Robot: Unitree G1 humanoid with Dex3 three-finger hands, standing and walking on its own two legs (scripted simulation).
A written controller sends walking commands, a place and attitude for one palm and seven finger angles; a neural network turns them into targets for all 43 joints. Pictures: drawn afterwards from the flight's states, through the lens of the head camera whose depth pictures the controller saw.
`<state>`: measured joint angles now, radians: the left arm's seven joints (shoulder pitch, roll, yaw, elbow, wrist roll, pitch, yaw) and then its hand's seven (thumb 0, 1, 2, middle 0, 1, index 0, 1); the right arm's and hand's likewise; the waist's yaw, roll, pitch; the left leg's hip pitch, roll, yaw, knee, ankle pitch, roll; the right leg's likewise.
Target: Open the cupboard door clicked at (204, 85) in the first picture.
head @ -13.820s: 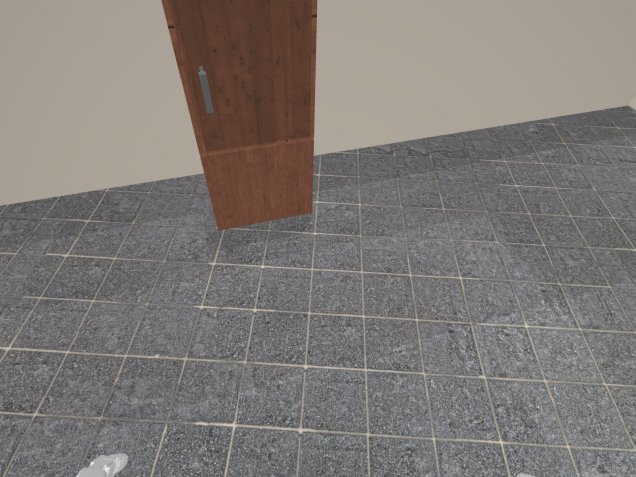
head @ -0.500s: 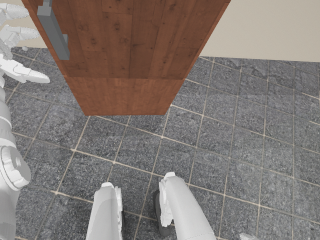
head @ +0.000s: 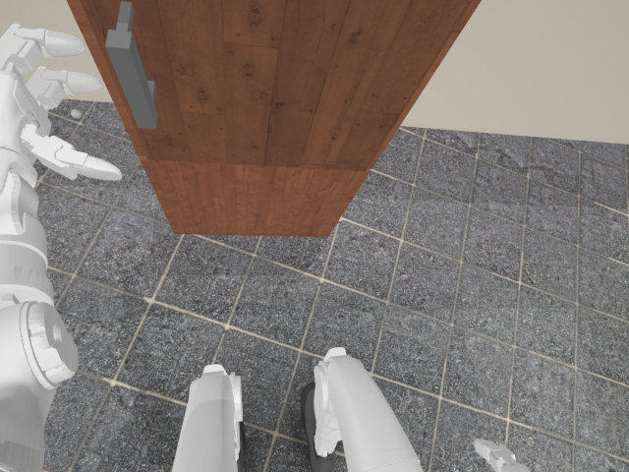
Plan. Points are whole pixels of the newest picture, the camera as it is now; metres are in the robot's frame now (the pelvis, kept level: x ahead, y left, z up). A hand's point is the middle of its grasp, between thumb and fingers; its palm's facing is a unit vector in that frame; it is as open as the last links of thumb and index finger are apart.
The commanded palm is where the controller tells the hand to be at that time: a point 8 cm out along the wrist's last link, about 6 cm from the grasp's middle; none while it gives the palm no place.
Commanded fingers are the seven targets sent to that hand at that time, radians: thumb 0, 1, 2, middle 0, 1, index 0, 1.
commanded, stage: move the hooked fingers beside the handle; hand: left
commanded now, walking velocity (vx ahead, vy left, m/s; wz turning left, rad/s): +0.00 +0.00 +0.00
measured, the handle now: (137, 71) +0.56 +0.17 +0.05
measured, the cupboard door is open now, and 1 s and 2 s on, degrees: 0 0 0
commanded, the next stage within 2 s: slide the fingers in behind the handle in 0.14 s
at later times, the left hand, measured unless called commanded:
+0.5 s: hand (92, 114) +0.51 +0.22 +0.04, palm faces -0.05 -1.00 +0.00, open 14.0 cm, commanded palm +0.50 +0.25 +0.04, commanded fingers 0.00 -0.50 0.30 -0.30 -1.20 -0.30 -1.20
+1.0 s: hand (120, 116) +0.51 +0.19 +0.04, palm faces -0.04 -1.00 -0.02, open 13.9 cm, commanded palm +0.49 +0.22 +0.04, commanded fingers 0.00 -0.50 0.30 -0.30 -1.20 -0.30 -1.20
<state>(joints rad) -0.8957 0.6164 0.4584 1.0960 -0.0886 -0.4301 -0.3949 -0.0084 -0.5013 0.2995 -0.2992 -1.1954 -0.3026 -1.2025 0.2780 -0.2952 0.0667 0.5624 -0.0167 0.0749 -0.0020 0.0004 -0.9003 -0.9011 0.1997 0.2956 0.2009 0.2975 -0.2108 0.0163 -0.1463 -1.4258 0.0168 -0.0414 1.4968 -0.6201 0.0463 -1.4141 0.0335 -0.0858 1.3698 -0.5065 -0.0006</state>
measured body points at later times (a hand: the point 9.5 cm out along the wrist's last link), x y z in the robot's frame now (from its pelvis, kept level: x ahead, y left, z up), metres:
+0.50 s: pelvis +0.00 +0.00 +0.00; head +0.18 +0.05 +0.41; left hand +0.51 +0.27 +0.04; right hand +0.05 -0.27 -0.10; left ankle +0.02 +0.09 -0.57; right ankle +0.06 -0.13 -0.57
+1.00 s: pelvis +0.00 -0.01 +0.01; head +0.18 +0.03 +0.42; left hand +0.51 +0.24 +0.04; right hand +0.05 -0.27 -0.10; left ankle +0.02 +0.09 -0.57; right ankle +0.06 -0.13 -0.57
